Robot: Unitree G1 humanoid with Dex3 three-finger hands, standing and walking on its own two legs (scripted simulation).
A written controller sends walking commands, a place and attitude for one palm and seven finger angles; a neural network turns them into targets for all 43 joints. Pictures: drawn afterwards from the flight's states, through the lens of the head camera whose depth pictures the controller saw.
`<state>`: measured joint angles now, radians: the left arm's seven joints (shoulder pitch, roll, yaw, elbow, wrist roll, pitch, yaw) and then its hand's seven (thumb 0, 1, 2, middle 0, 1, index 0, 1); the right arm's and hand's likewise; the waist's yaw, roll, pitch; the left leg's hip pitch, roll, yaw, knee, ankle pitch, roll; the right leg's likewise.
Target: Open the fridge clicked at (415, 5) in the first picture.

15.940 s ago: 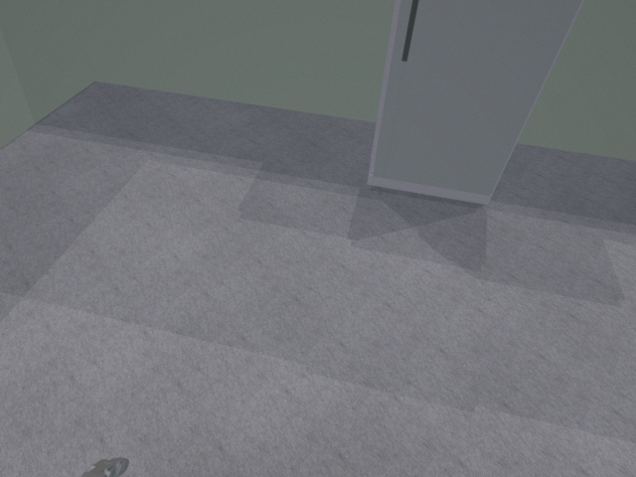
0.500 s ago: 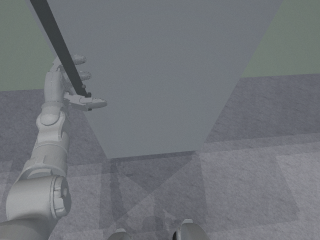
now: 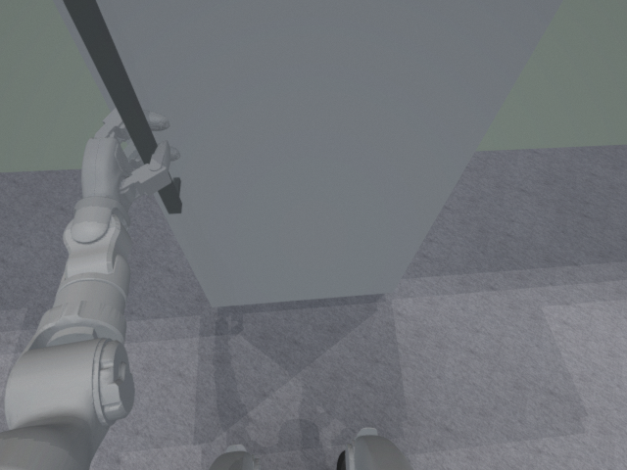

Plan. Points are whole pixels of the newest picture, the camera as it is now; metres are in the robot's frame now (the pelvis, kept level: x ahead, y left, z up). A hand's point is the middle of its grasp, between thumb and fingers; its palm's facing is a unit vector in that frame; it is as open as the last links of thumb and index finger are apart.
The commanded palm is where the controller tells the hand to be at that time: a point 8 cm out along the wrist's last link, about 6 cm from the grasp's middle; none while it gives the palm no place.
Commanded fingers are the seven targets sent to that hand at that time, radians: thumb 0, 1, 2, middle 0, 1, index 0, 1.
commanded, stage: grip the handle and tug to test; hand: left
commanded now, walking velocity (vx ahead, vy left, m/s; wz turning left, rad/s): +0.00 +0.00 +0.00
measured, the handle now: (126, 84) +0.53 +0.20 +0.17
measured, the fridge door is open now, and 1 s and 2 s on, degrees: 0 0 23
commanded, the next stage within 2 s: pull the door a little, standing still in 0.72 s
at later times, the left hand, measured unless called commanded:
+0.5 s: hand (164, 168) +0.47 +0.18 +0.08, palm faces +0.06 -1.00 -0.02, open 5.4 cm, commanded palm +0.43 +0.22 +0.09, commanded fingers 0.00 0.90 0.90 -0.45 -1.40 -0.45 -1.40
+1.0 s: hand (164, 171) +0.47 +0.18 +0.09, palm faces +0.05 -1.00 -0.02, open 5.5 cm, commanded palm +0.42 +0.22 +0.09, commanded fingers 0.00 0.90 0.90 -0.45 -1.40 -0.45 -1.40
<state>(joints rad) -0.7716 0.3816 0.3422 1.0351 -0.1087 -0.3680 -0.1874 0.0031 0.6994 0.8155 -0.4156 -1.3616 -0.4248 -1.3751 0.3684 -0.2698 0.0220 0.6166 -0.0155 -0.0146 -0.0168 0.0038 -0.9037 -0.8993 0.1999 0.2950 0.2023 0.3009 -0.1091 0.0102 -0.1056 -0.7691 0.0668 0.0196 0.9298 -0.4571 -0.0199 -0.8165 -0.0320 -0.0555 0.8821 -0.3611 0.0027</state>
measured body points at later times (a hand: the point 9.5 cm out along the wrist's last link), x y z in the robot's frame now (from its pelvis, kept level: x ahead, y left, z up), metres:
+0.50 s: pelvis +0.00 +0.00 +0.00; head +0.09 +0.01 +0.44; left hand +0.46 +0.23 +0.09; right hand +0.04 -0.26 -0.11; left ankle -0.01 +0.13 -0.69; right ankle +0.03 -0.13 -0.69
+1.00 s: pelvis +0.04 +0.00 +0.01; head +0.12 +0.01 +0.46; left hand +0.46 +0.23 +0.09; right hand +0.11 -0.25 -0.10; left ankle -0.01 +0.13 -0.69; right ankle +0.03 -0.13 -0.69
